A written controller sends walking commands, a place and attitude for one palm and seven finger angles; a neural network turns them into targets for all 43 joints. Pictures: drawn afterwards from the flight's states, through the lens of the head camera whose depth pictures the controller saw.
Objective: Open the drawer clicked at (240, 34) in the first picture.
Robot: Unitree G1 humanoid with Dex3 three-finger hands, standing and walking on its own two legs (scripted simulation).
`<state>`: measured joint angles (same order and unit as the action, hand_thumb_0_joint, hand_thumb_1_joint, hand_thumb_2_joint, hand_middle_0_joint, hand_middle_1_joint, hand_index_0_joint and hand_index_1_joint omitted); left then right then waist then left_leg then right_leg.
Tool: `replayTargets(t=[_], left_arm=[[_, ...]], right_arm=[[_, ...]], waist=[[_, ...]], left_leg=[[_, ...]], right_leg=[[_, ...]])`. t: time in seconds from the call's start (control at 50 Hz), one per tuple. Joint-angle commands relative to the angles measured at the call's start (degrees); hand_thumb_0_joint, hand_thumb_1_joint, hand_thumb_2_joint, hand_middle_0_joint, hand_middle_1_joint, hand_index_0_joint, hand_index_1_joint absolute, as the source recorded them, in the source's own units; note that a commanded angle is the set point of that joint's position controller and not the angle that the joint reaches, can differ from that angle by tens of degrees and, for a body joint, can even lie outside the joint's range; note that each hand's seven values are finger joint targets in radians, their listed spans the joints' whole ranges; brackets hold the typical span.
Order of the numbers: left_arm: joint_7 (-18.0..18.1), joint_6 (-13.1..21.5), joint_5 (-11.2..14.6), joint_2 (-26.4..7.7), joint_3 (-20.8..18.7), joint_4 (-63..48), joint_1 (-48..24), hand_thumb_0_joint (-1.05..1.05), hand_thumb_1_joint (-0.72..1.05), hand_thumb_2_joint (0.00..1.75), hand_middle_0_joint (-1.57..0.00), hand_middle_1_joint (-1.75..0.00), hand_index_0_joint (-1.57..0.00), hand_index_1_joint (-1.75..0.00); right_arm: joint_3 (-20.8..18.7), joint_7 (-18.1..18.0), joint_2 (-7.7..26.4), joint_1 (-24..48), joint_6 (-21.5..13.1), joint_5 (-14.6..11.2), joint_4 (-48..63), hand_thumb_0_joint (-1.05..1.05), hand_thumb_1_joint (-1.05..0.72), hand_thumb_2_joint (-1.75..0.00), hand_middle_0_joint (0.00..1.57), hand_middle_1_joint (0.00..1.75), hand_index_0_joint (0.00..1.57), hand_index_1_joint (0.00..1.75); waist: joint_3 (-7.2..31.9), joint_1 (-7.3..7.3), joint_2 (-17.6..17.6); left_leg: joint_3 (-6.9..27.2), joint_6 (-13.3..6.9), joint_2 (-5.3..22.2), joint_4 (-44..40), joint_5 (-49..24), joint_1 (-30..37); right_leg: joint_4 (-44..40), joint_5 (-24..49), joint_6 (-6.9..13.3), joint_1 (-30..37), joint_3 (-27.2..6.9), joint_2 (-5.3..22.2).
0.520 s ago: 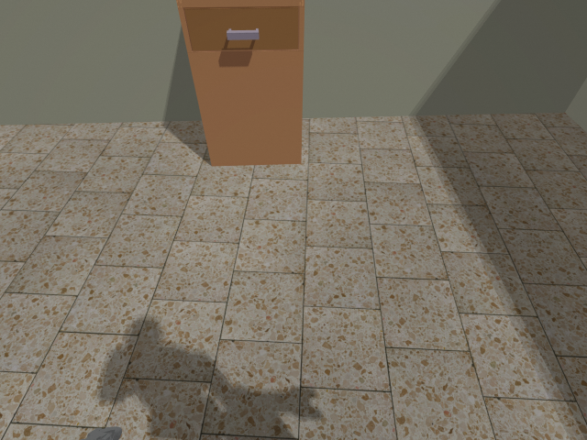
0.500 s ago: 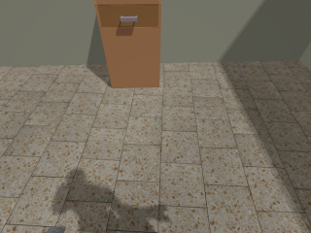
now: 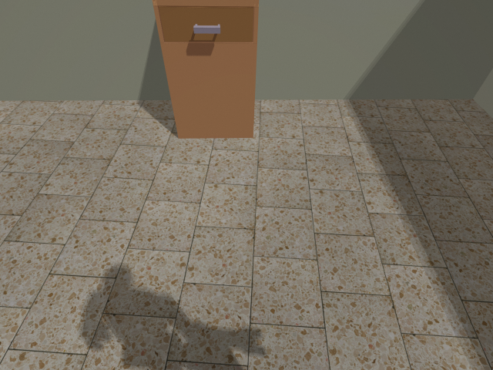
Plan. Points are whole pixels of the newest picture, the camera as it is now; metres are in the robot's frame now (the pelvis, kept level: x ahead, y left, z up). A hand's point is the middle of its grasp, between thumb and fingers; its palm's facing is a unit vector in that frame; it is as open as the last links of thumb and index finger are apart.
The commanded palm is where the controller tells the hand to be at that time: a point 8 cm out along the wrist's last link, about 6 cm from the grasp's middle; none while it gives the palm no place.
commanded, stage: stand and wait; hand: left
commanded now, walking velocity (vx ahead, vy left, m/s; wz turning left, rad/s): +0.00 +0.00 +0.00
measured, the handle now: (207, 27) +1.58 +0.28 -0.07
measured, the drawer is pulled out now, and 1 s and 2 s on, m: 0.00 0.00 0.00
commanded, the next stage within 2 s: look at it before walking up in 0.30 s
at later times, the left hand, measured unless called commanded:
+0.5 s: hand out of the picture +0.07 +0.25 -0.15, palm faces -0.03 -0.94 -0.33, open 7.3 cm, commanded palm none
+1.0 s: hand out of the picture +0.07 +0.25 -0.15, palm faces -0.03 -0.94 -0.34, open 7.3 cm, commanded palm none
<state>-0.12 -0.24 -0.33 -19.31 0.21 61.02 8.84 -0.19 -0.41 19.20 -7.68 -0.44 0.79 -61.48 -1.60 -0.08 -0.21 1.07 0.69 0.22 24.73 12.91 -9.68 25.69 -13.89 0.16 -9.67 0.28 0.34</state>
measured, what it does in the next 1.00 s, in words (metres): stands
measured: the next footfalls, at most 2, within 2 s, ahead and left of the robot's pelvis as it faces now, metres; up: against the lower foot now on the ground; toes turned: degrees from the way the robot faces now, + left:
right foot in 1.70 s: +0.32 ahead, -0.13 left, +0.00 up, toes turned -10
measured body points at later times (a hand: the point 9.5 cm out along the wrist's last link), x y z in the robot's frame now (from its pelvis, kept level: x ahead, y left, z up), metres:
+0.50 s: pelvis +0.00 +0.00 +0.00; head -0.01 +0.00 +0.45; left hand +0.07 +0.30 -0.13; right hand +0.07 -0.29 -0.13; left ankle +0.01 +0.13 -0.74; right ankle +0.00 -0.12 -0.74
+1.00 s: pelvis +0.00 +0.00 +0.00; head +0.00 +0.00 +0.45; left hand +0.07 +0.30 -0.13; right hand +0.07 -0.30 -0.13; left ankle +0.01 +0.13 -0.74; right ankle +0.00 -0.12 -0.74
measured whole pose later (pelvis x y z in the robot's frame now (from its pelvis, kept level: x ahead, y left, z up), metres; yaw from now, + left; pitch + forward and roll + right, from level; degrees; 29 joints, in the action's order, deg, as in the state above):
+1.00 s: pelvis +0.00 +0.00 +0.00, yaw +0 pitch -2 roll +0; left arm -0.1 0.1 -0.5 -19.4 0.5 62.6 8.4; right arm 0.2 -0.1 19.5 -7.2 -0.6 0.5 -63.8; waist -1.8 0.0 0.0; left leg 0.7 0.7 0.3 21.1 10.9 -7.8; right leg 22.3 -11.9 0.1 -8.0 -0.1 0.3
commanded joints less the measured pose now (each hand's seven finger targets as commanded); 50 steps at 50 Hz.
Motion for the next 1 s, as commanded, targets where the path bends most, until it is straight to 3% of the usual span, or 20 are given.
replayTargets(t=[0.0,0.24,0.4,0.98], left_arm=[[0.6,1.5,-0.2,-12.0,-2.3,-3.6,-3.3,0.0,0.9,0.9,-0.2,-0.3,-0.2,-0.3],[0.5,1.4,-0.2,-12.1,-2.1,-2.3,-2.9,0.0,0.9,0.9,-0.2,-0.3,-0.2,-0.3],[0.7,1.5,-0.3,-12.1,-2.0,-2.3,-2.9,0.0,0.9,0.9,-0.2,-0.3,-0.2,-0.3],[0.7,1.6,-0.4,-12.1,-2.1,-2.0,-2.7,0.0,0.9,0.9,-0.2,-0.3,-0.2,-0.3]], right_arm=[[-2.2,-0.5,11.6,3.4,-1.5,-0.1,3.7,0.0,-0.9,-0.9,0.2,0.3,0.2,0.3],[-2.0,-0.3,12.2,3.2,-1.5,-0.2,2.2,0.0,-0.9,-0.9,0.2,0.3,0.2,0.3],[-1.9,-0.3,12.0,3.1,-1.6,-0.3,1.9,0.0,-0.9,-0.9,0.2,0.3,0.2,0.3],[-1.8,-0.3,12.0,3.4,-1.5,-0.4,1.4,0.0,-0.9,-0.9,0.2,0.3,0.2,0.3]], waist=[[2.7,-0.03,-0.3],[2.0,-0.13,0.1],[3.1,-0.11,-0.4],[2.4,-0.17,-0.4]], left_leg=[[4.7,-2.5,6.0,-4.5,-6.6,0.0],[5.2,-2.5,6.2,-6.1,-5.1,0.1],[5.0,-2.5,6.5,-5.9,-7.9,1.3],[4.7,-2.2,6.6,-6.9,-8.1,2.3]], right_leg=[[-6.1,4.0,1.9,-0.6,-6.2,6.4],[-7.0,2.1,1.7,-0.8,-6.3,6.3],[-6.7,5.6,1.6,0.2,-6.0,6.5],[-8.2,6.5,1.4,0.6,-6.2,6.5]])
